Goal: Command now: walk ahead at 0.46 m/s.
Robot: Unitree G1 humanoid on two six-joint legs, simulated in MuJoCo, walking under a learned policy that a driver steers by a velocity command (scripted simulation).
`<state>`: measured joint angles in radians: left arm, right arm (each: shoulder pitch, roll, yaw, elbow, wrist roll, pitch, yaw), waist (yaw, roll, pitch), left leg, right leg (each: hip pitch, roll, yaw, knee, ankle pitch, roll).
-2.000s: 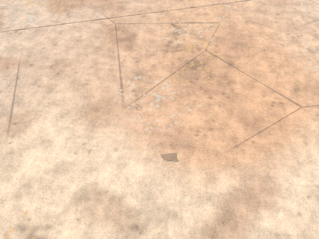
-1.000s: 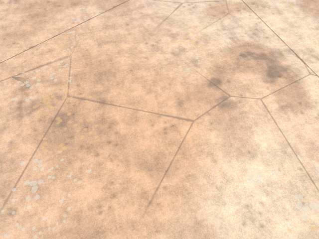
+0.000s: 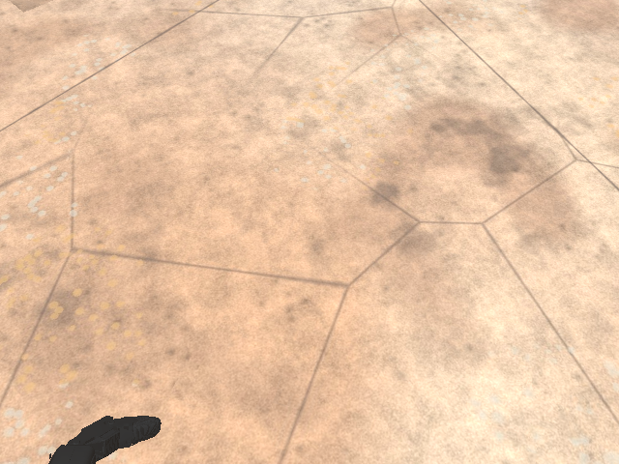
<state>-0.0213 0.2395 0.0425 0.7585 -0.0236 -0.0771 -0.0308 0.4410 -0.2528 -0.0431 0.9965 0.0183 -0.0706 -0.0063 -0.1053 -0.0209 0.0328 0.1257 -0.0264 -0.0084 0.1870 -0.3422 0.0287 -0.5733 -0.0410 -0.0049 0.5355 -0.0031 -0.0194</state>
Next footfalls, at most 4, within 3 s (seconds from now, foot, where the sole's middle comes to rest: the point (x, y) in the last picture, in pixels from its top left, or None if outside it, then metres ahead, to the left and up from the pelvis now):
0.06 right None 0.22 -0.13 -0.77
0.60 left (237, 444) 0.52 0.12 -0.77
1.14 right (322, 311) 0.82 -0.10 -0.77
1.66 left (183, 266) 0.99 0.24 -0.77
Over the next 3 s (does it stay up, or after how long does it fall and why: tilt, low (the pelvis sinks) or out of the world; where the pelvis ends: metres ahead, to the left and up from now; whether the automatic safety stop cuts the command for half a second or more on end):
stays up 1.46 0.53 0.01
